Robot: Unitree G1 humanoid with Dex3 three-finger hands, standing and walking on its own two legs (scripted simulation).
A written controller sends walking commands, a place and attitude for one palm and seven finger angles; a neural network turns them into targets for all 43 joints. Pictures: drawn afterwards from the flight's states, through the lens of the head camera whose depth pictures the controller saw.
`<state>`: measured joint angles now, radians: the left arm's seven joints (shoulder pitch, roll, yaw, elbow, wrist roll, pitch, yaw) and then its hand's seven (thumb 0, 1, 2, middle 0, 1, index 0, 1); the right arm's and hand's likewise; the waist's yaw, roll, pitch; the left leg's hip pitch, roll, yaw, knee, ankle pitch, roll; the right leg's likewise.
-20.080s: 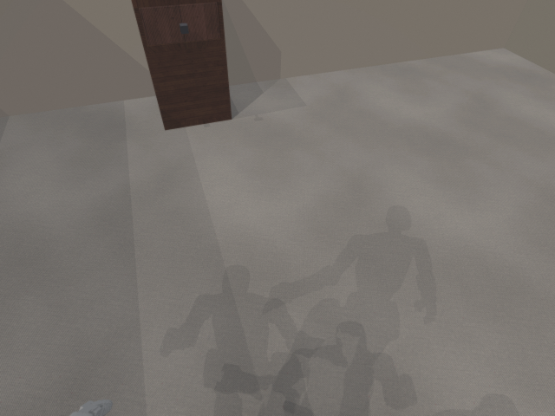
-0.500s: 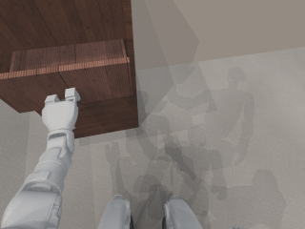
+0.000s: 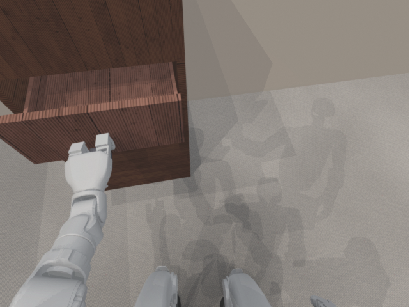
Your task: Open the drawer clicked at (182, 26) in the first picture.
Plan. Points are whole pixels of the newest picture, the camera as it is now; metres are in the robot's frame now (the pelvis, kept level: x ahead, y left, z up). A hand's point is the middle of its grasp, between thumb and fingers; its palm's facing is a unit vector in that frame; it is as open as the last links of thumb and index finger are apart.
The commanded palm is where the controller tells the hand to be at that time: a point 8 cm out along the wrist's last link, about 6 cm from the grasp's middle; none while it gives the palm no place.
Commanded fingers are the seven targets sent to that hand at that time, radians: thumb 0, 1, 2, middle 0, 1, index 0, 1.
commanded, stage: pull the drawer open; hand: left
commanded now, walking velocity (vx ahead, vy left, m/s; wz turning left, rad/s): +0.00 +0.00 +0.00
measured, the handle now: (101, 150) +0.45 +0.23 -0.05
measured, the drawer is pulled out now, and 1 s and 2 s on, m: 0.11 0.15 0.18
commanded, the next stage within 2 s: none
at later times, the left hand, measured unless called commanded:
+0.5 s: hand (100, 185) +0.37 +0.23 -0.07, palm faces -0.02 -0.05 -1.00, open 7.6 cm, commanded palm +0.34 +0.22 -0.02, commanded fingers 0.00 0.90 0.90 -0.40 -1.35 -0.40 -1.35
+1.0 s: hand (100, 192) +0.36 +0.23 -0.07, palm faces -0.02 -0.05 -1.00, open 7.6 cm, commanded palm +0.32 +0.23 -0.02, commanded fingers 0.00 0.90 0.90 -0.40 -1.35 -0.40 -1.35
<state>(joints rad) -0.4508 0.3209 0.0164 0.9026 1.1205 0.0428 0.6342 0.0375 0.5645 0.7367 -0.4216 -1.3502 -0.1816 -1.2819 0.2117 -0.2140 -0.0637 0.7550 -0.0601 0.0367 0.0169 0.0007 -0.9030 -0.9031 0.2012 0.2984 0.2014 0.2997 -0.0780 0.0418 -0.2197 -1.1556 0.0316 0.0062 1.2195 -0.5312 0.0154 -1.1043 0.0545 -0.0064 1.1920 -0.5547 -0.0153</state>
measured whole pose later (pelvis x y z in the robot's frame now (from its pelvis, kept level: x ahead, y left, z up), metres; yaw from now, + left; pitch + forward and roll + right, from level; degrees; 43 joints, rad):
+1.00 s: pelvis +0.00 +0.00 +0.00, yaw +0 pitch +25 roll -2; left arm -0.32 0.27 -0.03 0.79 1.13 0.08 0.65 0.04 0.57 0.75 -0.42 -1.35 -0.18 -1.28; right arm 0.19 -0.21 -0.06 0.74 -0.06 0.03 0.01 0.00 -0.90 -0.90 0.20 0.30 0.20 0.30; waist -0.06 0.03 -0.22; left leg -1.11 0.03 0.01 1.20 -0.53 0.02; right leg -1.06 0.05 0.00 1.18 -0.55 -0.01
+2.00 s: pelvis +0.01 +0.00 +0.01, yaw +0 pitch +24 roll -2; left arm -0.17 0.24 -0.07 0.66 1.13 0.12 0.66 0.04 0.57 0.73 -0.42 -1.35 -0.18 -1.28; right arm 0.16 -0.21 -0.06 0.71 -0.06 0.03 0.01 0.00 -0.90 -0.90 0.20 0.30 0.20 0.30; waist -0.04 0.03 -0.23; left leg -1.07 0.03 0.01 1.19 -0.54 0.02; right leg -1.02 0.05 0.00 1.16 -0.56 -0.02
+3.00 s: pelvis +0.00 -0.01 +0.01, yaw +1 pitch +23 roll -1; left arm -0.03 0.22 -0.11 0.54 1.14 0.14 0.66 0.05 0.58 0.71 -0.42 -1.35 -0.19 -1.28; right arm 0.13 -0.20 -0.05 0.69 -0.05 0.03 0.01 0.00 -0.90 -0.90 0.20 0.30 0.20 0.30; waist -0.02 0.02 -0.23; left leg -1.06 0.02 0.00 1.19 -0.53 0.01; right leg -1.01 0.05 -0.01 1.18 -0.57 -0.03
